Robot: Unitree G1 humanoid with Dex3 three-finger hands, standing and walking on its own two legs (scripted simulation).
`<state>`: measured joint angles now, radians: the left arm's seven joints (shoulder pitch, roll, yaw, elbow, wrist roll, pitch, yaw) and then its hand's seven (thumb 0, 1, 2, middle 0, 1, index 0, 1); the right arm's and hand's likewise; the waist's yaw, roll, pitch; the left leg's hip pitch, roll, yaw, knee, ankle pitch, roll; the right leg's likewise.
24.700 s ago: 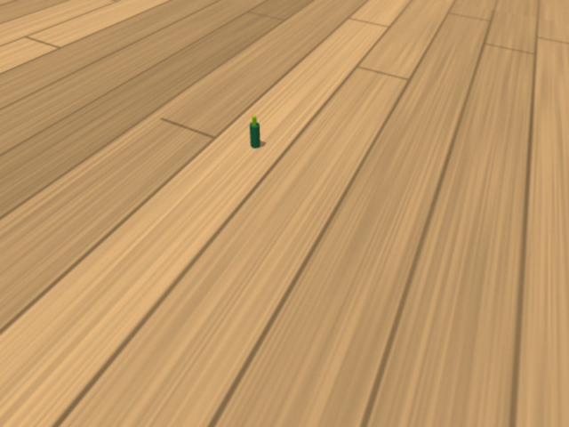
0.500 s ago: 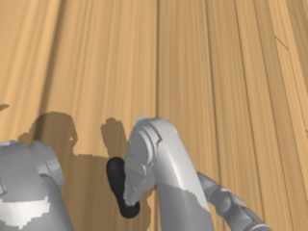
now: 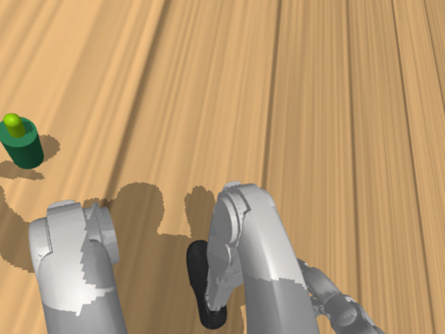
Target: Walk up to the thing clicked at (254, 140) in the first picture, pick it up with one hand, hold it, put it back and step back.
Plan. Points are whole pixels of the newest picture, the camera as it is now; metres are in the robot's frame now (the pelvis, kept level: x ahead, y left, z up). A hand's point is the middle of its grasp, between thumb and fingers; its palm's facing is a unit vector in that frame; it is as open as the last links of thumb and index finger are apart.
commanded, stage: home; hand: left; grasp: from the side
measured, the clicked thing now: (21, 140) +0.45 +0.27 -0.21
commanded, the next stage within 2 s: none
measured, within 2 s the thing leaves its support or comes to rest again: neither
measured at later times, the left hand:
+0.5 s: hand out of the picture +0.31 +0.36 +0.05, palm faces +0.28 -0.83 -0.48, open 17.2 cm
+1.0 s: hand out of the picture +0.25 +0.26 +0.25, palm faces +0.33 -0.87 -0.37, open 17.4 cm
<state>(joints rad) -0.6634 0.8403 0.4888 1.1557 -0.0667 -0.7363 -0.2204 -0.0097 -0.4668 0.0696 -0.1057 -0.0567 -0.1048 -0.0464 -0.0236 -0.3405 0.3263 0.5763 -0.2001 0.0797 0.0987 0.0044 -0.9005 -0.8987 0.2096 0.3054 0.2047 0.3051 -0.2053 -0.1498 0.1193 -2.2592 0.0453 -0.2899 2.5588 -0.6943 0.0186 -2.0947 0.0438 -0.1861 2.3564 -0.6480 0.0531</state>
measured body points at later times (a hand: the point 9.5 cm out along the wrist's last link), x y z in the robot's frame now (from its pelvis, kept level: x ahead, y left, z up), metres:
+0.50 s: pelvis +0.01 -0.01 +0.13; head +0.20 +0.06 +0.53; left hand +0.29 +0.40 +0.08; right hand +0.20 -0.24 +0.00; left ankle +0.08 +0.12 -0.27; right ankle +0.13 -0.13 -0.27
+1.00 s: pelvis +0.08 -0.01 +0.35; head +0.16 +0.03 +0.79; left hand +0.23 +0.31 +0.28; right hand +0.29 -0.22 +0.26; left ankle +0.08 +0.12 -0.27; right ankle +0.13 -0.13 -0.27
